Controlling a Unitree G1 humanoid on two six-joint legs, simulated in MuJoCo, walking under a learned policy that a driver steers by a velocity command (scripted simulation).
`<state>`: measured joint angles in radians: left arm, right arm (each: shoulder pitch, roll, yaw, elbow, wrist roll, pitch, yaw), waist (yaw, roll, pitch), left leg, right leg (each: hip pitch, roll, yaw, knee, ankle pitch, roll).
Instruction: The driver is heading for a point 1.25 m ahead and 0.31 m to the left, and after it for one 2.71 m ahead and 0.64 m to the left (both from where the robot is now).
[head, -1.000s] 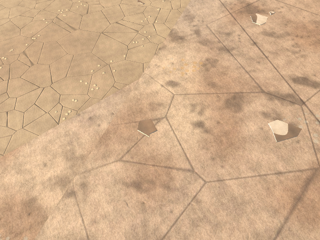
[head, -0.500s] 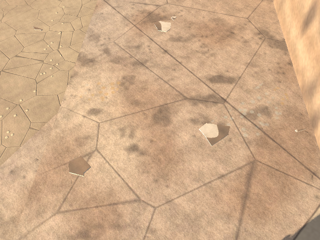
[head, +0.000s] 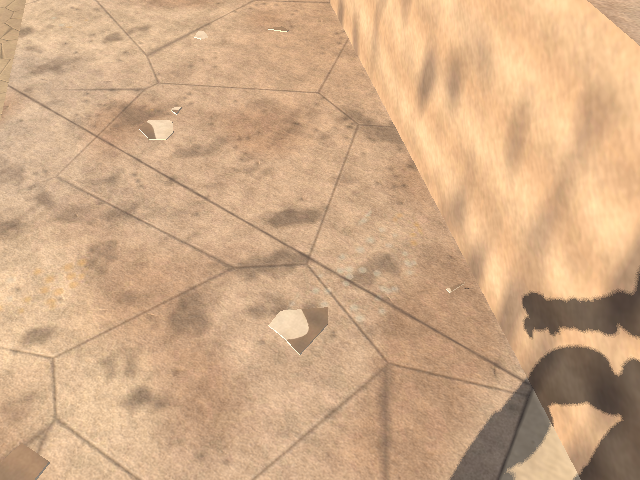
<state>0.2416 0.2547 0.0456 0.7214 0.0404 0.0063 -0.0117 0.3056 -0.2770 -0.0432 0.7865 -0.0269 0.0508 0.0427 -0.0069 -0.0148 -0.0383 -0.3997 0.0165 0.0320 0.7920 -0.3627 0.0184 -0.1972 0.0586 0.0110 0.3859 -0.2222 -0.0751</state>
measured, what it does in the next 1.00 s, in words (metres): walks ahead: left foot, then right foot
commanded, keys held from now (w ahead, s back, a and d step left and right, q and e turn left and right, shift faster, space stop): w+q+shift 0.48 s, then w+e+shift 0.52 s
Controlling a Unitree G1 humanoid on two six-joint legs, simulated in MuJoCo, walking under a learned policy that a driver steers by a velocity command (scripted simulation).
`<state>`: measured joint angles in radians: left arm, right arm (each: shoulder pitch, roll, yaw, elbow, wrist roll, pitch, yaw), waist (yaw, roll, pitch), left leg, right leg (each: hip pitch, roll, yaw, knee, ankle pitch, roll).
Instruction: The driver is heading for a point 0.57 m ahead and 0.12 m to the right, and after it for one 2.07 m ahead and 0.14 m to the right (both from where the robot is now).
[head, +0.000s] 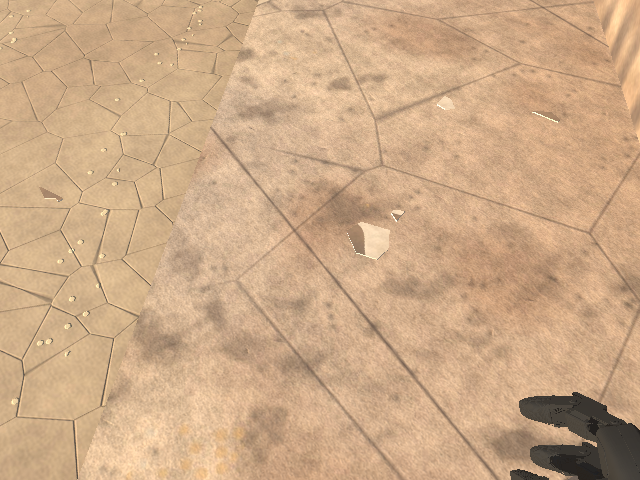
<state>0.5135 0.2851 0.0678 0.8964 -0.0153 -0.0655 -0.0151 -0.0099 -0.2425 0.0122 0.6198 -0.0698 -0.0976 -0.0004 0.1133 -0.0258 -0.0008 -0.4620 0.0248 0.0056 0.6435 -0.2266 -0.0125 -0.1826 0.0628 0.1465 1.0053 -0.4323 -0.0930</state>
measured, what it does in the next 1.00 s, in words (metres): walks ahead: right foot, then left foot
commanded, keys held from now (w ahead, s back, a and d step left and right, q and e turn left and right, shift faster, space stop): w+e+shift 0.38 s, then w+q+shift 0.62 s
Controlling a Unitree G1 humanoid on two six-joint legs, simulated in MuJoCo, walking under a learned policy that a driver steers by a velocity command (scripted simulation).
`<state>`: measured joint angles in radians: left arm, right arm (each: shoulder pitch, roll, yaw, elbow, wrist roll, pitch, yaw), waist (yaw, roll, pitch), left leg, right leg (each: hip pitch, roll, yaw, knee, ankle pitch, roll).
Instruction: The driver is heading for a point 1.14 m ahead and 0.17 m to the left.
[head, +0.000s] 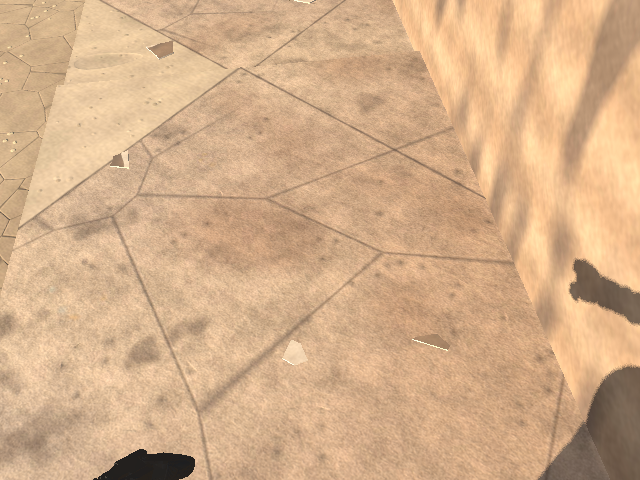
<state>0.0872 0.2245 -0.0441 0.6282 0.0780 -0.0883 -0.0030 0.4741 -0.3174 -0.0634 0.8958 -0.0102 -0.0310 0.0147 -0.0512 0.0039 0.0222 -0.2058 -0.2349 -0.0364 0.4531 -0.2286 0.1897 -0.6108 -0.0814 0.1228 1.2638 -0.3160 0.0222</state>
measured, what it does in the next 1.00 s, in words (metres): walks ahead, turning left: right foot, then left foot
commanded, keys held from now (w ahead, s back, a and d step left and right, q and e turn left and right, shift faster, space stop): w+q+shift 0.04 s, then q+shift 0.46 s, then e+shift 0.50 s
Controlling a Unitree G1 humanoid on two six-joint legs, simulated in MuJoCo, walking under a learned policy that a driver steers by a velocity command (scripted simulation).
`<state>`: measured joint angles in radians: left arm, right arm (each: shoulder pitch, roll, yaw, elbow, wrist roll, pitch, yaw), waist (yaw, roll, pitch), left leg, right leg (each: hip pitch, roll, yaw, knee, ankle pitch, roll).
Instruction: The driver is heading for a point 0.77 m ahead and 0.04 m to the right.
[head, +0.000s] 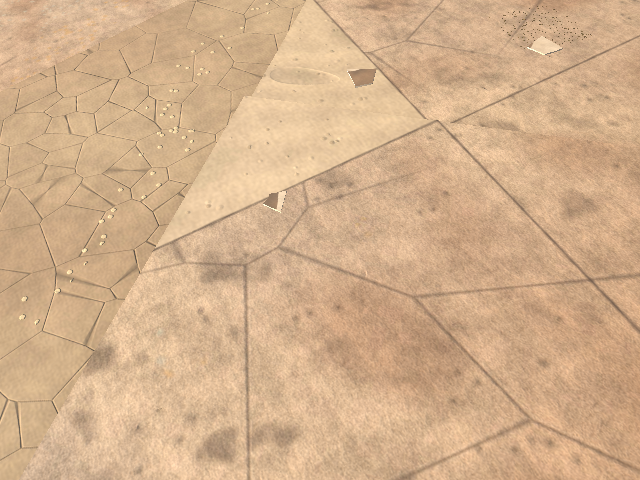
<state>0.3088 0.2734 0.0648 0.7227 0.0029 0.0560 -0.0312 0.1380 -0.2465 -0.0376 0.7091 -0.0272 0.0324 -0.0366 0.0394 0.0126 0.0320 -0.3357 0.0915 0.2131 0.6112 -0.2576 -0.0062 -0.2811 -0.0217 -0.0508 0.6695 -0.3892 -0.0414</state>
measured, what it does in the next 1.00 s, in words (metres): walks ahead: left foot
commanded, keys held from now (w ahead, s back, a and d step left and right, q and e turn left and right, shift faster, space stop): e+shift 0.14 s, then w+e+shift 0.12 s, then w+q+shift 0.64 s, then w+e+shift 0.10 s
